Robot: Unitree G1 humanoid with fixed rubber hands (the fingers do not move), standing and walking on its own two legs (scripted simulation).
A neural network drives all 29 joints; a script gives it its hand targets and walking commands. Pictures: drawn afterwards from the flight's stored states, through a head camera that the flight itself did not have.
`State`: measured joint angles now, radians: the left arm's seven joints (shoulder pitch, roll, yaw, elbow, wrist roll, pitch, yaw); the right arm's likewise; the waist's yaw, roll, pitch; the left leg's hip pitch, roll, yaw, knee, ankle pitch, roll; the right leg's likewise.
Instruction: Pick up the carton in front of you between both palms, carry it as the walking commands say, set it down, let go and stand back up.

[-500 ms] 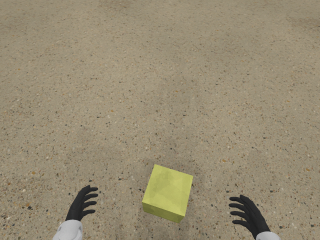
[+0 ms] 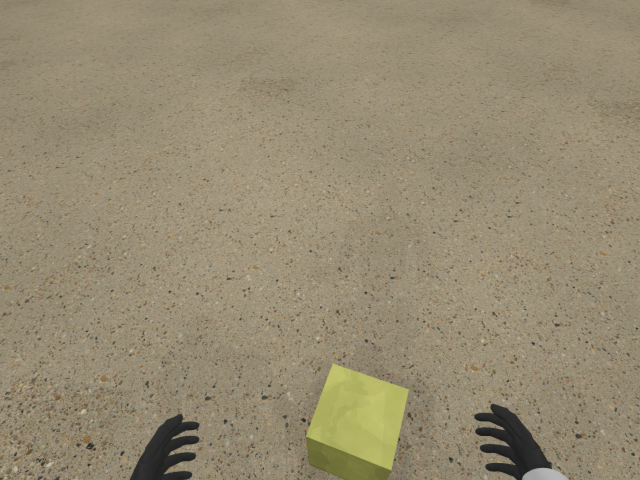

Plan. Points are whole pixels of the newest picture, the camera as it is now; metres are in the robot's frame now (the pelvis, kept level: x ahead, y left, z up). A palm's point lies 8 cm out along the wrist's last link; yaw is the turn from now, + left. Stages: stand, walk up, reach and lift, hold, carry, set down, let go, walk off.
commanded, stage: let go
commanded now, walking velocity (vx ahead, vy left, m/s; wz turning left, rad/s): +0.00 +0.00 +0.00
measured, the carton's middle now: (356, 429) +0.41 -0.07 -0.65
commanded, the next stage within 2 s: stand in 0.06 s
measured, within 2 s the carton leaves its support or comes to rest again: neither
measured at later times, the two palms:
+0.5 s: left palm out of the picture +0.12 +0.28 -0.08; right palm out of the picture +0.16 -0.29 -0.10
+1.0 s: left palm out of the picture +0.10 +0.29 -0.09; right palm out of the picture +0.13 -0.31 -0.10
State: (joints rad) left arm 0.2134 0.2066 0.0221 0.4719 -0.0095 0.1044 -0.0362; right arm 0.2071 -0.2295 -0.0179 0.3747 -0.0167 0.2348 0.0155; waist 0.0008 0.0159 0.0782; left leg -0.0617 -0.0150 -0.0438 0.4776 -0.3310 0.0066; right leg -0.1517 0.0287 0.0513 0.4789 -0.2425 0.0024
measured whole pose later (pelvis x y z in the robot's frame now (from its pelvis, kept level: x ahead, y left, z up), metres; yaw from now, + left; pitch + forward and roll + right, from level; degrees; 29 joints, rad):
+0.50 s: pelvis +0.02 -0.02 +0.00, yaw +2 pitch +0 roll +0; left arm 0.19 0.32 0.06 0.78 0.04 0.01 0.01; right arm 0.19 -0.35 -0.02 0.74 -0.04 0.00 -0.03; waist 0.01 0.06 0.02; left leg -0.14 0.00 -0.09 0.50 -0.36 -0.02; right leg -0.22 0.03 0.00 0.52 -0.29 -0.03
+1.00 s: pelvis +0.01 -0.02 +0.00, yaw +2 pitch -2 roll +0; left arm 0.14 0.34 0.05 0.92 0.02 0.01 0.01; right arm 0.18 -0.37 -0.01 0.88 -0.03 -0.01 -0.03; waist 0.01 0.04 0.02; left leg -0.07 0.00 -0.08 0.40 -0.30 -0.02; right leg -0.16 0.03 0.01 0.44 -0.24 -0.02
